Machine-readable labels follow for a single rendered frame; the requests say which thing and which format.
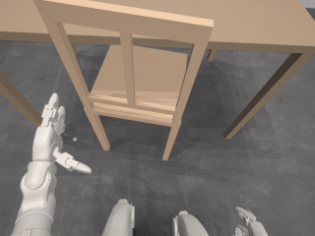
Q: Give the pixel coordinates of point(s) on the left robot hand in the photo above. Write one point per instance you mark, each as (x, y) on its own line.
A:
(48, 135)

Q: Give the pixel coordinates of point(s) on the right robot shin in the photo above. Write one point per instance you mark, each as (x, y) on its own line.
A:
(183, 212)

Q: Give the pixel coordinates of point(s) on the right robot hand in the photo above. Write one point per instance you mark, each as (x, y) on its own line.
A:
(255, 228)

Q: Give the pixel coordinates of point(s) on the chair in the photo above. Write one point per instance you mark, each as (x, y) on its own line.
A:
(134, 82)

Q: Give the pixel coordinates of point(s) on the left robot thigh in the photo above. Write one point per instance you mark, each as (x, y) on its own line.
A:
(120, 221)

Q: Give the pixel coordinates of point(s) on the table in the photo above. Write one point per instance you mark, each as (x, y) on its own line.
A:
(244, 25)

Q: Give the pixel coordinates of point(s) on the left robot forearm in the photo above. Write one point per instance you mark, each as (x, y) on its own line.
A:
(36, 213)

